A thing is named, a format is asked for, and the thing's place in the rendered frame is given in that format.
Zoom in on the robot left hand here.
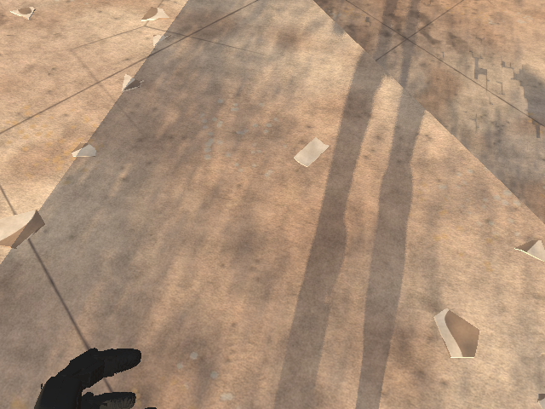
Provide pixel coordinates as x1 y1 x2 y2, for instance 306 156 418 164
34 348 157 409

